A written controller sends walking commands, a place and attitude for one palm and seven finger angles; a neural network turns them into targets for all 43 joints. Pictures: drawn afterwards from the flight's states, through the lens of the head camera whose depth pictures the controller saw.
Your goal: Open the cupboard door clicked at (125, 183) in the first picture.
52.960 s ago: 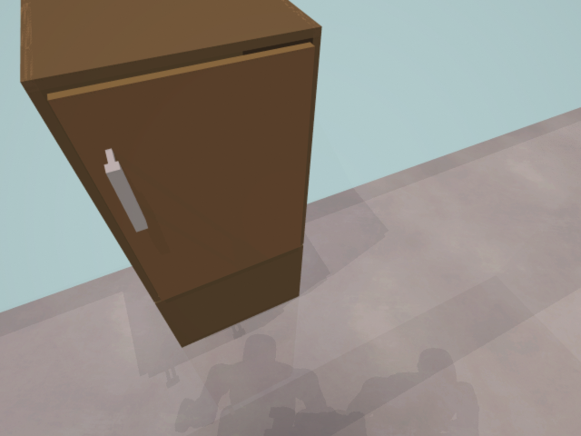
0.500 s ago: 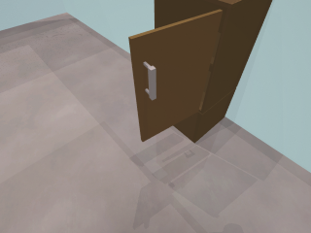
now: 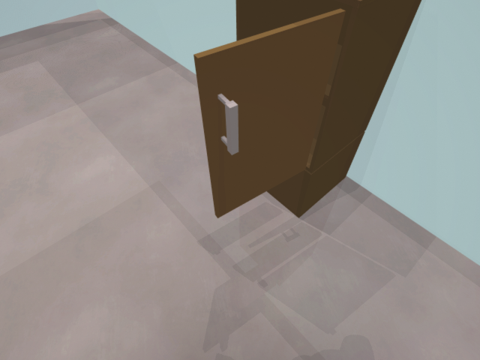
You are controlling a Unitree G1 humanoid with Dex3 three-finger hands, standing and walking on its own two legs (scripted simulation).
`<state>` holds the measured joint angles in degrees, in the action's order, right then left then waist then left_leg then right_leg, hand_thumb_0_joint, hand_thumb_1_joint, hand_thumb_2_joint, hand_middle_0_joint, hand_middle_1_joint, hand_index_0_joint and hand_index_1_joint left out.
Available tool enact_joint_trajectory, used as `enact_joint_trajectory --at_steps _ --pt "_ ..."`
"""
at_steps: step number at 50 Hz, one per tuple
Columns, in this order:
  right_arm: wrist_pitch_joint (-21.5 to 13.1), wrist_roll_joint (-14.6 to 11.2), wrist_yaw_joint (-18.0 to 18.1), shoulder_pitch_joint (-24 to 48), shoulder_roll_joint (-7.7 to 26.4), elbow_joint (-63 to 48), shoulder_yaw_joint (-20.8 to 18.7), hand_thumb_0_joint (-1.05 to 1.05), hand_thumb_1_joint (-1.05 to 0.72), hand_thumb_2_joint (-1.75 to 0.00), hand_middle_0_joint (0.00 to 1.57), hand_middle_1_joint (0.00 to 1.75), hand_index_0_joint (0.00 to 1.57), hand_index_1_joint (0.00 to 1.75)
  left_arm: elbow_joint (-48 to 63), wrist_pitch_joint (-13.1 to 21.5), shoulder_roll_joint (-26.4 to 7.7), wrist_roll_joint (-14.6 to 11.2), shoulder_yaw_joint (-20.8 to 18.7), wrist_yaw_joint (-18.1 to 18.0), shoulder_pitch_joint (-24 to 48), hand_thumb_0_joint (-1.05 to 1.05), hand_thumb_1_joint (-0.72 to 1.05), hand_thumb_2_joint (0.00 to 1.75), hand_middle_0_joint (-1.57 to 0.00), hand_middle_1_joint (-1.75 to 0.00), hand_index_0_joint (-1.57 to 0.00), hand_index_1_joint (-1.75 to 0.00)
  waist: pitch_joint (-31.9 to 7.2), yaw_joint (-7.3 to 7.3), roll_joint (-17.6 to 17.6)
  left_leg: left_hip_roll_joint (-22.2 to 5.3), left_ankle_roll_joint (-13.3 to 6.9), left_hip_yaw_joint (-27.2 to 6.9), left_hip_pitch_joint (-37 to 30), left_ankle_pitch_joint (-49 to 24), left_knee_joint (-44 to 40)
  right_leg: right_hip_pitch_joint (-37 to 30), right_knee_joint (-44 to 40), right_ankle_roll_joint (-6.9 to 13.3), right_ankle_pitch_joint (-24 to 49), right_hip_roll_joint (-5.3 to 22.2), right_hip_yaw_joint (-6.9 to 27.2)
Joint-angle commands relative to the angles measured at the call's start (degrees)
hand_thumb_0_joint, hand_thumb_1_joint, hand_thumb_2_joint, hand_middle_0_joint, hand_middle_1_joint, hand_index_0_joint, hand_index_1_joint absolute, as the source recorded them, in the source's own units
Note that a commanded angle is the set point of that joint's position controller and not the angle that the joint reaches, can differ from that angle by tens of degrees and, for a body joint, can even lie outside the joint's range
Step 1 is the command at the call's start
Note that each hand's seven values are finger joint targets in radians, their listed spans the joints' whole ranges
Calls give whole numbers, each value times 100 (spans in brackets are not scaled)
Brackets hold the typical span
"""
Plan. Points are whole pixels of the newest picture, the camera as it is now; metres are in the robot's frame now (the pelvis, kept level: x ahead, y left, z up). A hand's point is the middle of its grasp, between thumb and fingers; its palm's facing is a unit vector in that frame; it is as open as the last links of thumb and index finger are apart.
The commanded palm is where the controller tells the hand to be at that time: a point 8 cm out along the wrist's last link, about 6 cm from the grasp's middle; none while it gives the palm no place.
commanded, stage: look to check the result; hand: left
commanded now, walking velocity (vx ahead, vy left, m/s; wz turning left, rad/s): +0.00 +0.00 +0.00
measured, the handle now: (227, 124) +0.62 +0.07 +0.02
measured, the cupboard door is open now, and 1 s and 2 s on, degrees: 82 82 82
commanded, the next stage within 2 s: stand and wait in 0.16 s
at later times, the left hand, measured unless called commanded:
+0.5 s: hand out of the picture +0.10 +0.23 -0.16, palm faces -0.01 -0.95 -0.32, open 7.4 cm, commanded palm none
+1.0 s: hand out of the picture +0.10 +0.23 -0.16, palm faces -0.01 -0.95 -0.31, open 7.4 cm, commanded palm none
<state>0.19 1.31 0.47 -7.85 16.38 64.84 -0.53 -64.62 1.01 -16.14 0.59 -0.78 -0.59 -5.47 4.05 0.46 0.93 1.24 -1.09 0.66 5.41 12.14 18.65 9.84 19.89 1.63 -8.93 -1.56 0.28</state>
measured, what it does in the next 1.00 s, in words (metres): stands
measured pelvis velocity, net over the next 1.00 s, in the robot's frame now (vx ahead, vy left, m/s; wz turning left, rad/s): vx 0.02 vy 0.00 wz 0.00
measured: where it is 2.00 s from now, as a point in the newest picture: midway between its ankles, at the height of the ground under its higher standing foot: outside the picture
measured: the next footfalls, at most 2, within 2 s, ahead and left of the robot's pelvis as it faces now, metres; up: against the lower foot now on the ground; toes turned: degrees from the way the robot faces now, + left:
none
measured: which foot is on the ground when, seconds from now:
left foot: down 0.00-1.00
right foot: down 0.00-1.00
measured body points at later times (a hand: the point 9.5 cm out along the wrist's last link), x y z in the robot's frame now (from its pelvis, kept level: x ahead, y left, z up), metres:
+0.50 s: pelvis +0.02 +0.00 +0.00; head +0.04 -0.01 +0.45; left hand +0.10 +0.28 -0.14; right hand +0.09 -0.29 -0.14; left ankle -0.02 +0.11 -0.75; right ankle +0.02 -0.10 -0.75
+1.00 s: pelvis +0.02 +0.00 +0.00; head +0.04 -0.01 +0.45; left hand +0.10 +0.28 -0.14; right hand +0.08 -0.29 -0.14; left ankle -0.02 +0.11 -0.75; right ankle +0.02 -0.10 -0.75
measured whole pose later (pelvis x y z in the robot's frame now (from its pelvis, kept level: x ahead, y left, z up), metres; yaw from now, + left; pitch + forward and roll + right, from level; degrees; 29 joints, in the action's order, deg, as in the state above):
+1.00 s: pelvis +0.02 +0.00 +0.00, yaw +0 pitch -1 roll +0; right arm 0.0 1.1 0.6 -7.0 17.4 65.0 -0.2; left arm -64.6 1.2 -17.3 0.5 -0.4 -0.5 -5.5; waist 3.3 0.3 0.2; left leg 0.8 -0.7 0.2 2.7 12.4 16.2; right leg 7.3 17.9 2.0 -9.6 -2.0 0.0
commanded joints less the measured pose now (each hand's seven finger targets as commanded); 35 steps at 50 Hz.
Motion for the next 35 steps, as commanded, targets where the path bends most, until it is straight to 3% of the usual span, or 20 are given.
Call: enact_joint_trajectory --at_steps 1,9,35 --pt "-133 -11 81 25 1000 -270 -175 0 -90 -90 20 30 20 30 280 101 -1060 -1 -213 -61 113 0 90 90 -20 -30 -20 -30 -564 19 -117 -727 -81 -563 8 -871 -315 -336 -236 140 854 787 635" --pt "-142 -18 90 96 1080 -298 -174 0 -90 -90 20 30 20 30 303 122 -1137 -4 -217 -69 180 0 90 90 -20 -30 -20 -30 -669 27 -87 -746 -61 -535 -122 -1178 -300 -465 -203 148 1295 812 615" --pt "-151 -24 98 163 1156 -290 -153 0 -90 -90 20 30 20 30 316 113 -1197 -7 -201 -55 182 0 90 90 -20 -30 -20 -30 -601 14 -68 -769 -38 -524 -203 -1204 -409 -507 -296 146 1252 803 607"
